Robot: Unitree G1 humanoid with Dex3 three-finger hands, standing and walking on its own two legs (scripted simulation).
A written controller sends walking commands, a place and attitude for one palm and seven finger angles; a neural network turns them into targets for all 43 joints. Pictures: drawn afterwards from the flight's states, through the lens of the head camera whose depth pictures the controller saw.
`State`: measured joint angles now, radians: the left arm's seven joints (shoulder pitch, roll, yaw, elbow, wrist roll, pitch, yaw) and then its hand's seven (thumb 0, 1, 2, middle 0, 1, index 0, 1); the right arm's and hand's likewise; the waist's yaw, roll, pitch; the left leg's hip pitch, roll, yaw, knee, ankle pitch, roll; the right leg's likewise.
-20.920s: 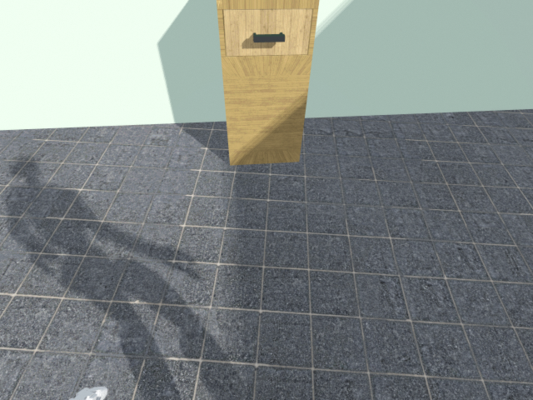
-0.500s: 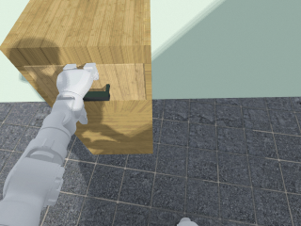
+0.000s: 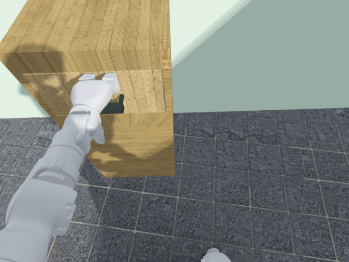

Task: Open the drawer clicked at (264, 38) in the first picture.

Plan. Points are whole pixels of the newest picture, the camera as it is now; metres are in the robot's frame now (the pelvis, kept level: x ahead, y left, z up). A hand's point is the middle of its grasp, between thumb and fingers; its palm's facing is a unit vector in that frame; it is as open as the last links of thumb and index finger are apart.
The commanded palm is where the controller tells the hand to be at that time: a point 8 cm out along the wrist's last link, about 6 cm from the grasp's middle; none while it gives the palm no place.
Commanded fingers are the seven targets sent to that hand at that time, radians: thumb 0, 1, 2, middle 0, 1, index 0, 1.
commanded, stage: re-aim the fingers above the handle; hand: left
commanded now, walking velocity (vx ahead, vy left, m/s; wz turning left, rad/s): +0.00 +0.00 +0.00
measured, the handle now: (101, 103) +0.54 +0.19 -0.02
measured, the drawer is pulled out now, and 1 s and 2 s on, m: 0.00 0.00 0.00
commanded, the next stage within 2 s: lower the fingers behind the handle in 1.56 s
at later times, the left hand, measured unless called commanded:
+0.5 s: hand (97, 110) +0.47 +0.18 +0.04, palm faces -0.11 -0.01 -0.99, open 13.8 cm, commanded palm +0.47 +0.18 +0.09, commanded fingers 0.00 -0.50 0.30 -0.30 -1.20 -0.30 -1.20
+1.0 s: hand (93, 111) +0.47 +0.19 +0.03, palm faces -0.14 +0.02 -0.99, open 13.7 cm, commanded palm +0.47 +0.18 +0.09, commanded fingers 0.00 -0.50 0.30 -0.30 -1.20 -0.30 -1.20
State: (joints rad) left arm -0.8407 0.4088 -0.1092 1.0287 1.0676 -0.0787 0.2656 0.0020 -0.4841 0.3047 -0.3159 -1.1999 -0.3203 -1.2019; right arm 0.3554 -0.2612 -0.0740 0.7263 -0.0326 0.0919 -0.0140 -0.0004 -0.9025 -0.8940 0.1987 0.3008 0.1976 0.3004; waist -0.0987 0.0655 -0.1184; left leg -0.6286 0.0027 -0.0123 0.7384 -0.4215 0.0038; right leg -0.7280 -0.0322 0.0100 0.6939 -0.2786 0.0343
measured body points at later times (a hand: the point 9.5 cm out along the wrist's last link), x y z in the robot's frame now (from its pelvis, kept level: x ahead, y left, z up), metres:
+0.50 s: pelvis -0.01 -0.01 +0.00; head +0.08 -0.02 +0.44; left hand +0.47 +0.17 +0.09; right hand +0.00 -0.29 -0.14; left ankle -0.05 +0.12 -0.71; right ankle +0.02 -0.15 -0.71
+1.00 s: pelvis -0.01 +0.00 +0.00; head +0.09 -0.02 +0.44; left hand +0.48 +0.18 +0.09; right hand -0.01 -0.27 -0.14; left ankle -0.05 +0.12 -0.71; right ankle +0.02 -0.15 -0.71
